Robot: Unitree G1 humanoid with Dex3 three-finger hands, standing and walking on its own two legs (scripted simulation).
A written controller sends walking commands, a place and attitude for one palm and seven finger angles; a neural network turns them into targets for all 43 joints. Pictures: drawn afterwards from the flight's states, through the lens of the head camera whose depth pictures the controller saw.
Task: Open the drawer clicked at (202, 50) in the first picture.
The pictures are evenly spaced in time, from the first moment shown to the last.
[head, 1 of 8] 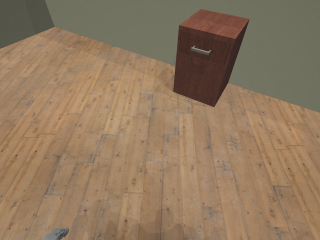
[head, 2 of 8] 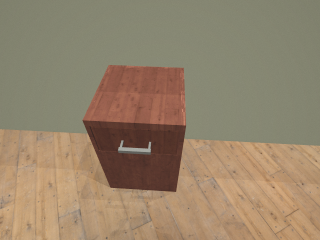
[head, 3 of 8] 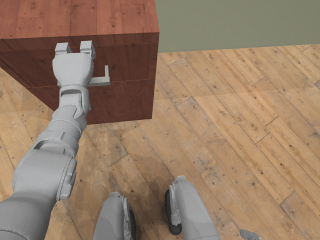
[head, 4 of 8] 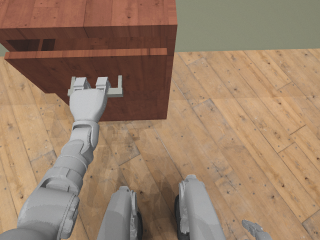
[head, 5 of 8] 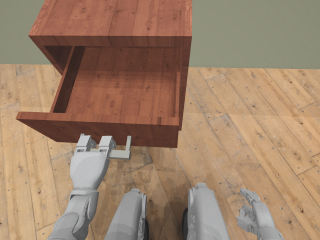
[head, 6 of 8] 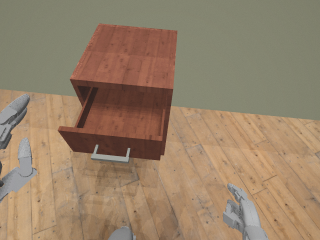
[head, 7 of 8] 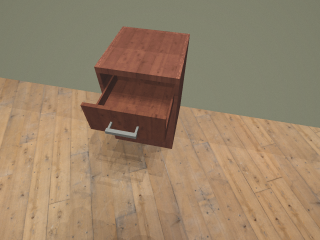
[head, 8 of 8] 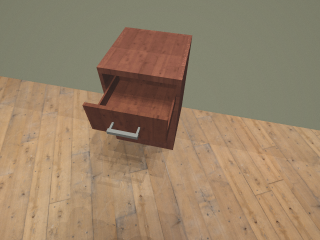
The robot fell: no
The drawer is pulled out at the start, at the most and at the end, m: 0.00 0.23 0.23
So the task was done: yes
